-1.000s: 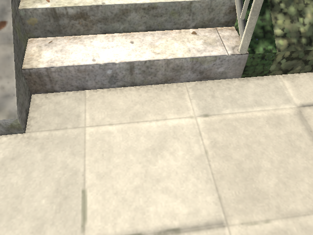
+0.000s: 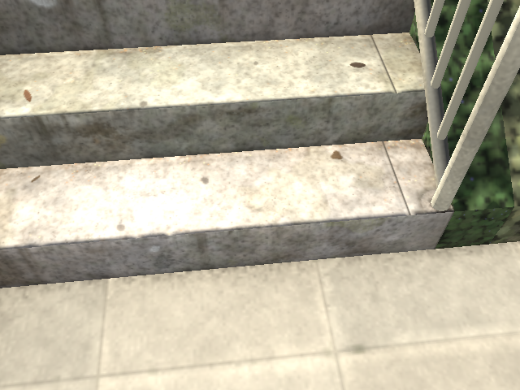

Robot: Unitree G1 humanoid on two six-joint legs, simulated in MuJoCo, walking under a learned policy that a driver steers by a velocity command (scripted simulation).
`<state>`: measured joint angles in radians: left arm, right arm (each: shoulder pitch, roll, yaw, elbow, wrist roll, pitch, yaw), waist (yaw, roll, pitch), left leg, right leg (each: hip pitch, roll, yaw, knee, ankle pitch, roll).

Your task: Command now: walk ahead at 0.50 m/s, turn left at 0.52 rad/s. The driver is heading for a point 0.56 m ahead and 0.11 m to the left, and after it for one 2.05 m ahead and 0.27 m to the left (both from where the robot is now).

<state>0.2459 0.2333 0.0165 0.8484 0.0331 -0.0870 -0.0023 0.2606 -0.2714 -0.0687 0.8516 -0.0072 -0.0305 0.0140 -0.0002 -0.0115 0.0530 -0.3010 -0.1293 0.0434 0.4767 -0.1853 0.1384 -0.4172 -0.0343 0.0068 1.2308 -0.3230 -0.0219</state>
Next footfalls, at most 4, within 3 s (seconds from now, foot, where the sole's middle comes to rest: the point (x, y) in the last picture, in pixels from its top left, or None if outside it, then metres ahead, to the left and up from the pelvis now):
0.36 right None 0.35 -0.09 -0.77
0.80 left None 0.19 0.09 -0.77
1.26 right None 0.30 -0.08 -0.77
1.56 left None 0.17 0.09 -0.77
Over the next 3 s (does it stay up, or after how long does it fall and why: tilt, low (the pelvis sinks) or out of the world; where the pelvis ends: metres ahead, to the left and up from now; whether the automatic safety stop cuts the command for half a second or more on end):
stays up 0.60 0.03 0.01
